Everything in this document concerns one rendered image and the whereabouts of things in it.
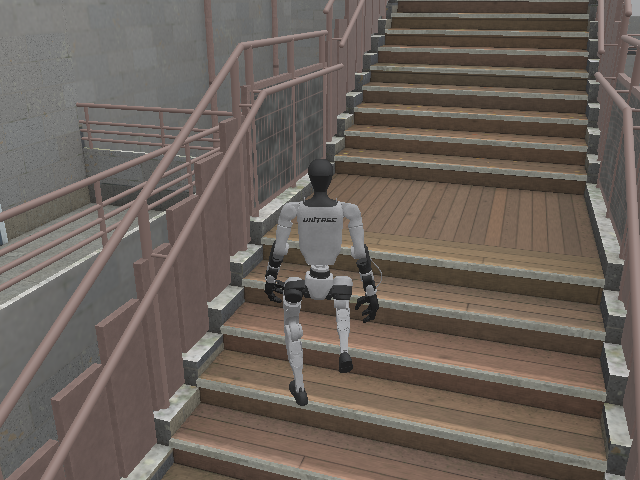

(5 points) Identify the robot right forearm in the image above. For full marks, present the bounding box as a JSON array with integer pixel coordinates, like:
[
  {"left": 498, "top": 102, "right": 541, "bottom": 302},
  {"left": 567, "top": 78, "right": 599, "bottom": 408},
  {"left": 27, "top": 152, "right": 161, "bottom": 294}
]
[{"left": 356, "top": 244, "right": 377, "bottom": 296}]

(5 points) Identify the left robot upper arm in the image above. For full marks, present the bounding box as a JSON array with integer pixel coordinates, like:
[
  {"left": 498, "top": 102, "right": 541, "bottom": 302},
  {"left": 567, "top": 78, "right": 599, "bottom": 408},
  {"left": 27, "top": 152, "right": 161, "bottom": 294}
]
[{"left": 273, "top": 202, "right": 300, "bottom": 256}]

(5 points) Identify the robot right hand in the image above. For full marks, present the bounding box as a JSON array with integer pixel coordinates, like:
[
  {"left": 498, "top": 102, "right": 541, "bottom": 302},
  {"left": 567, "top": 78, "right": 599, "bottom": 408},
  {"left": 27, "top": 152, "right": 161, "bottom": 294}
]
[{"left": 355, "top": 293, "right": 379, "bottom": 323}]

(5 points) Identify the robot torso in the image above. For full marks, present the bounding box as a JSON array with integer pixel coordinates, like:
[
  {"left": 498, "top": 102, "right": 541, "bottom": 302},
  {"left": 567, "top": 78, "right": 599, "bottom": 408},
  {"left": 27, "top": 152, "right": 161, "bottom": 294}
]
[{"left": 297, "top": 197, "right": 344, "bottom": 300}]

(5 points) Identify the robot left hand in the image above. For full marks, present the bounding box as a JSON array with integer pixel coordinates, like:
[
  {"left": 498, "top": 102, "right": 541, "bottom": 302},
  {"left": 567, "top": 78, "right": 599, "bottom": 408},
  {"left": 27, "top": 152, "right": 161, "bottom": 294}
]
[{"left": 264, "top": 280, "right": 285, "bottom": 303}]

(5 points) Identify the robot left forearm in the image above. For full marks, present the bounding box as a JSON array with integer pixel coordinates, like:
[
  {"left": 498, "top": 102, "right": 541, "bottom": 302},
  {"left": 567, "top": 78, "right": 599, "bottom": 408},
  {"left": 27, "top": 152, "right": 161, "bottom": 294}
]
[{"left": 265, "top": 240, "right": 284, "bottom": 283}]

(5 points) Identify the left robot foot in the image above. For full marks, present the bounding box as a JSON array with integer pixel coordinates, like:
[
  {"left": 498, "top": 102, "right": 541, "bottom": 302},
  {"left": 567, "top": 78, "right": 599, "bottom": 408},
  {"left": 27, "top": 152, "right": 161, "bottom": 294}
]
[{"left": 289, "top": 380, "right": 308, "bottom": 406}]

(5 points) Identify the right robot upper arm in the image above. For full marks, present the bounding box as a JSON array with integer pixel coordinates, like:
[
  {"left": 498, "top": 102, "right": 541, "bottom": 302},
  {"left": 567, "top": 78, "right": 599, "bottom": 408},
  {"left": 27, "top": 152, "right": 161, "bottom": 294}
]
[{"left": 341, "top": 202, "right": 366, "bottom": 259}]

